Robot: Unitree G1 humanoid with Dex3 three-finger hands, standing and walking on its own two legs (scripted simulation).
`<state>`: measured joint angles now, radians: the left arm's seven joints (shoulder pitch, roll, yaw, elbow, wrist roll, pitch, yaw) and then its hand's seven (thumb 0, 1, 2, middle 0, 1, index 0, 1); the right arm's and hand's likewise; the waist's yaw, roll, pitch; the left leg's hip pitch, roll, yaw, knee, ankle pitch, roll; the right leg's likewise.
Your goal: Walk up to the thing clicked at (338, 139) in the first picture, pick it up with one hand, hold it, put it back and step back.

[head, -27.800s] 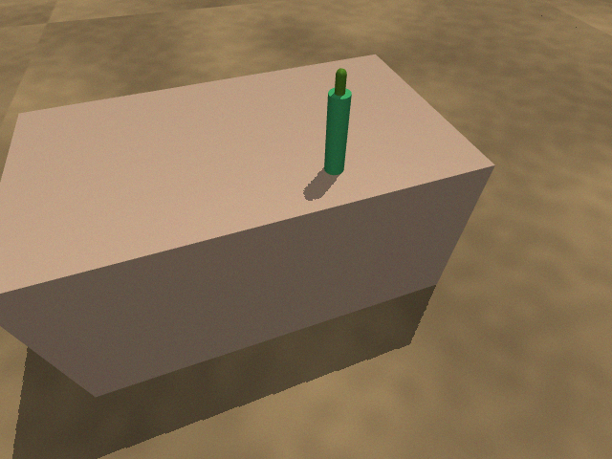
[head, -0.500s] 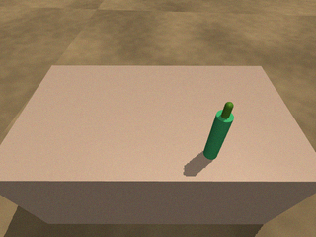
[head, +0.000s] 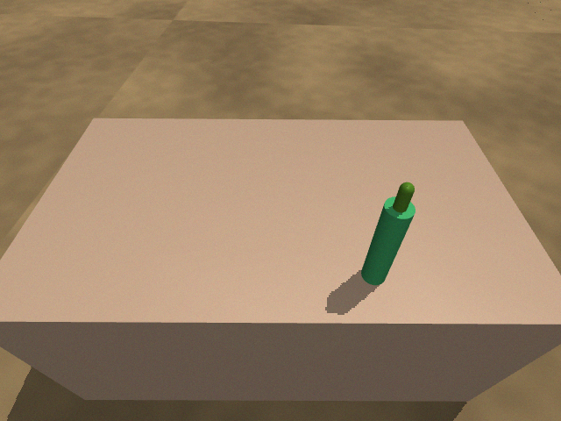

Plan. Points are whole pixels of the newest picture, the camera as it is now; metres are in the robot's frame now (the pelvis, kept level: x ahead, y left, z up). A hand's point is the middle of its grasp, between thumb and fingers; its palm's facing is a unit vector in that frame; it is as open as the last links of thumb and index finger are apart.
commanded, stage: stand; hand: right
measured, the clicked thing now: (388, 236) +0.46 -0.19 -0.05
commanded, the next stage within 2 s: step back in 0.04 s
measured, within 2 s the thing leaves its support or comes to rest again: neither
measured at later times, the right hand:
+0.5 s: hand out of the picture +0.01 -0.26 -0.17, palm faces -0.09 +0.90 -0.43, open 7.4 cm
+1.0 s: hand out of the picture -0.07 -0.24 -0.17, palm faces +0.03 +0.93 -0.38, open 7.4 cm
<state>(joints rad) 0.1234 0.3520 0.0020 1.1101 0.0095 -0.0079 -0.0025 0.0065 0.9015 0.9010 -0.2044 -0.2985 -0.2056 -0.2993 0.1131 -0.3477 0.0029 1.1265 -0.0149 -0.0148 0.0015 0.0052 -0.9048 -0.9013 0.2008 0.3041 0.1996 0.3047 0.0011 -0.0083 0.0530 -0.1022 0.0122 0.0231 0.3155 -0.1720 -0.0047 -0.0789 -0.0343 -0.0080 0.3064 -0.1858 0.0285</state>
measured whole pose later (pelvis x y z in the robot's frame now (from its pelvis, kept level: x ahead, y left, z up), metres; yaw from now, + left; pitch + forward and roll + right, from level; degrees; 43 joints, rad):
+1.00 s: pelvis -0.18 +0.02 -0.02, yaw -4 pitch -2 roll +0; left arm 0.16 0.36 0.07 0.86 0.03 0.03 0.00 0.01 0.90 0.90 -0.20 -0.30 -0.21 -0.30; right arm 0.09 -0.38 -0.04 0.87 0.00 0.06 -0.02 0.01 -0.90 -0.90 0.20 0.30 0.20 0.30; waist 0.01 0.03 0.18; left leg -0.43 -0.03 -0.06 0.92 -0.50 0.01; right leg -0.26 0.04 0.04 0.63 -0.33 -0.03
